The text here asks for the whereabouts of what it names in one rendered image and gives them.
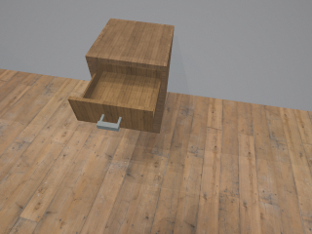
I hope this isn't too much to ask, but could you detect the cabinet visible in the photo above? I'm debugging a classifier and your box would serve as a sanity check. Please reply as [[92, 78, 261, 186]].
[[85, 18, 175, 134]]

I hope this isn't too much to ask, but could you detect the handle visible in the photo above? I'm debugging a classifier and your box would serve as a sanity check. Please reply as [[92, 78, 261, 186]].
[[97, 114, 122, 132]]

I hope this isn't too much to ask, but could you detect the drawer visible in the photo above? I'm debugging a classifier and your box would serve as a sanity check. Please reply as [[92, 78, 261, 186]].
[[67, 62, 163, 132]]

